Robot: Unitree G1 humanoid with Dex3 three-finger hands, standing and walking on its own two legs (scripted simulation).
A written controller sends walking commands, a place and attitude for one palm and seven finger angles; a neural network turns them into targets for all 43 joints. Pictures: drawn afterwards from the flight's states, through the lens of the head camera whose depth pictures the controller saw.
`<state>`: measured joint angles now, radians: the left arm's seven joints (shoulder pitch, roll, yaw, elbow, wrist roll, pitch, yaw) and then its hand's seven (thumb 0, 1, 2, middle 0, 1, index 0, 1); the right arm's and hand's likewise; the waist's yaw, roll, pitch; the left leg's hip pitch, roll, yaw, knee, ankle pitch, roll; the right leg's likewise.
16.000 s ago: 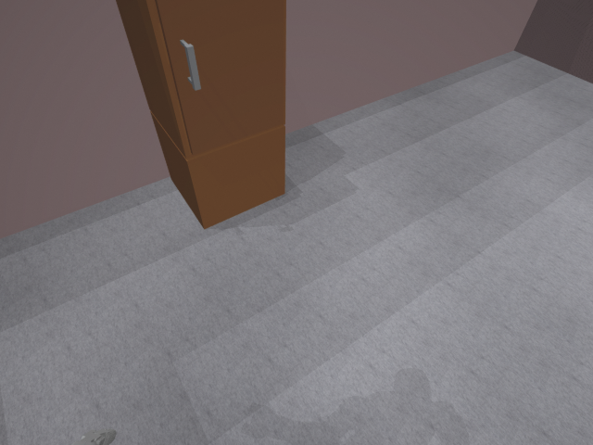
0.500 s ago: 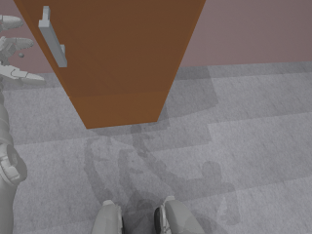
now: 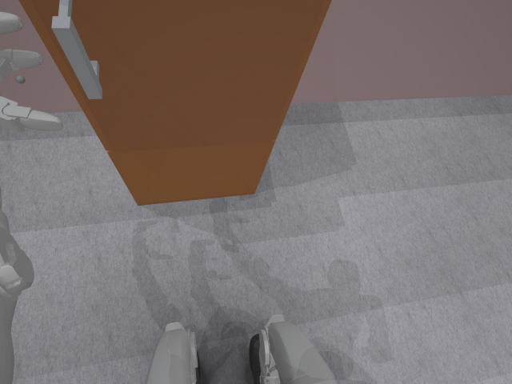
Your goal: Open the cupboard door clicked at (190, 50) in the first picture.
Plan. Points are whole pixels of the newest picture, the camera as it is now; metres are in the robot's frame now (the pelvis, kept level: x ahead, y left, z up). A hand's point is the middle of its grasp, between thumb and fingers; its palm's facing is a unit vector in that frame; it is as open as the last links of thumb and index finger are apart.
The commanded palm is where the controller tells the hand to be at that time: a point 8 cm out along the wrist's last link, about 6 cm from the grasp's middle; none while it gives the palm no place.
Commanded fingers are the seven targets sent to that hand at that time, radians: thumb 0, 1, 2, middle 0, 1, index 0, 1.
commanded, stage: slide the fingers in behind the handle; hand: left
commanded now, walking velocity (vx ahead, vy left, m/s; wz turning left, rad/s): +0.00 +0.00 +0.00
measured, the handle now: (81, 51) +0.58 +0.20 +0.07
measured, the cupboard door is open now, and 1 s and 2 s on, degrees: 0 0 0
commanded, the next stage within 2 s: close the thumb around the handle in 1.54 s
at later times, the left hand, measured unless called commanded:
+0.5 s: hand (50, 80) +0.52 +0.23 +0.08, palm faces +0.05 -1.00 -0.01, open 14.0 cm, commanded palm +0.50 +0.27 +0.07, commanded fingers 0.00 -0.50 0.30 -0.30 -1.20 -0.30 -1.20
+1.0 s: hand (80, 80) +0.52 +0.20 +0.08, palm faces +0.06 -1.00 -0.01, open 14.0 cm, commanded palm +0.50 +0.23 +0.07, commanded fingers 0.00 -0.50 0.30 -0.30 -1.20 -0.30 -1.20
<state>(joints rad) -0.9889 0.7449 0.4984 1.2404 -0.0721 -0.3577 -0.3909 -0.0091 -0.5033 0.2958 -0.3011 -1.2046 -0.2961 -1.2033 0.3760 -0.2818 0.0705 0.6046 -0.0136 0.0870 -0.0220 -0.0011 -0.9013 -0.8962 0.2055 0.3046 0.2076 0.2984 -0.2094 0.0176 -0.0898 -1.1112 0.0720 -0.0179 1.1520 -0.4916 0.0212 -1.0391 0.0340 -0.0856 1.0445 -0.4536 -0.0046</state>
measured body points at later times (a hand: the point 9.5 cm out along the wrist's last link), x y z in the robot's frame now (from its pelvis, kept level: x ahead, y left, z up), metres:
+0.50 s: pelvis +0.00 +0.00 +0.01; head +0.15 +0.04 +0.43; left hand +0.52 +0.29 +0.08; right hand +0.00 -0.26 -0.10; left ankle +0.02 +0.10 -0.65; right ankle +0.02 -0.13 -0.65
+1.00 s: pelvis +0.00 +0.00 +0.00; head +0.15 +0.03 +0.43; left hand +0.52 +0.25 +0.08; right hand +0.01 -0.26 -0.10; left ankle +0.02 +0.10 -0.65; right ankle +0.02 -0.13 -0.65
